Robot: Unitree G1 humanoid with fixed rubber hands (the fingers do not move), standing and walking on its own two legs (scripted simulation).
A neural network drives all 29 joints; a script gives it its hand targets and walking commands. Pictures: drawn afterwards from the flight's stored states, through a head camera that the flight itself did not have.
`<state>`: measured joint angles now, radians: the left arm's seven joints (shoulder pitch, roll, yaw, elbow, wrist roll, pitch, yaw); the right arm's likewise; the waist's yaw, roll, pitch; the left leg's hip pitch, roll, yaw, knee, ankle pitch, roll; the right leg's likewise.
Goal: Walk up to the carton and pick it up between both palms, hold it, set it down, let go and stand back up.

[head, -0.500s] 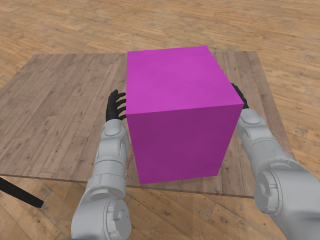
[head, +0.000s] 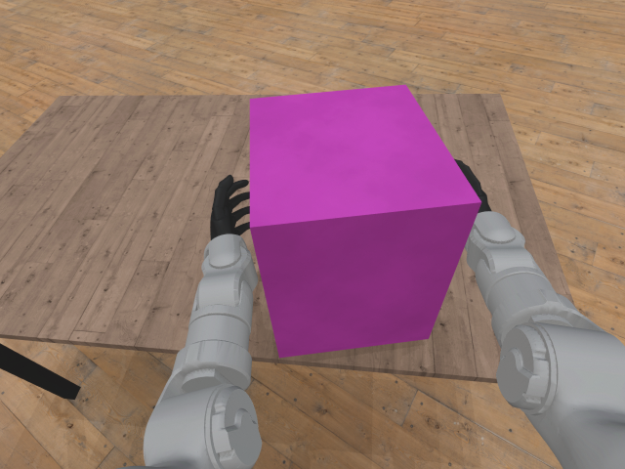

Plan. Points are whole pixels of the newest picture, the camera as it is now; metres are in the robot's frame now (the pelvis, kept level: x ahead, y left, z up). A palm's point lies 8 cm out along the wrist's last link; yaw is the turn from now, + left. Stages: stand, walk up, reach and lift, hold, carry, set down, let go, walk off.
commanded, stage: set down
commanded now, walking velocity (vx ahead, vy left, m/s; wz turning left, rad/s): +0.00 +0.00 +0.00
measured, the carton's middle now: (341, 222) +0.46 +0.08 +0.03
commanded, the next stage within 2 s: none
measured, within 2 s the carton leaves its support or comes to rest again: rests again in 0.44 s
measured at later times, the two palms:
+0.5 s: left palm (227, 244) +0.37 +0.22 +0.07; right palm (465, 214) +0.47 -0.09 +0.07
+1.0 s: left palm (227, 246) +0.37 +0.22 +0.07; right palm (465, 217) +0.46 -0.09 +0.07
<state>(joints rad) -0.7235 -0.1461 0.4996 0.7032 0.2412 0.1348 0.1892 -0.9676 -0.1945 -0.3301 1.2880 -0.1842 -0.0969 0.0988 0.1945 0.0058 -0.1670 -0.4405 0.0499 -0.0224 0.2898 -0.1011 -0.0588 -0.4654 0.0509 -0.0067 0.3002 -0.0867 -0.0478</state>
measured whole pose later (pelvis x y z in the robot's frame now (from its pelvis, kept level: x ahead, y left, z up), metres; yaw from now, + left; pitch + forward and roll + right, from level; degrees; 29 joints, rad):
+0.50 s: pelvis +0.01 +0.00 +0.00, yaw +0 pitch +13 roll +0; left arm -0.68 -0.18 0.56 0.66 0.29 0.06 0.16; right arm -0.95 -0.17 -0.38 1.30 -0.21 -0.19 0.10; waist 0.19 -0.01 -0.12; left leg -0.40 0.05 -0.02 0.29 -0.11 -0.06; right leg -0.44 0.05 -0.01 0.31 -0.11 -0.05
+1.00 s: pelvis +0.01 +0.00 +0.00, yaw +0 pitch +11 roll +1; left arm -0.69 -0.22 0.61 0.63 0.36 0.04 0.13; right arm -0.93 -0.15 -0.48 1.27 -0.25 -0.21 0.13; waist 0.19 -0.03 -0.07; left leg -0.36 0.04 -0.01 0.28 -0.12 -0.05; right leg -0.40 0.04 0.00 0.33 -0.12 -0.05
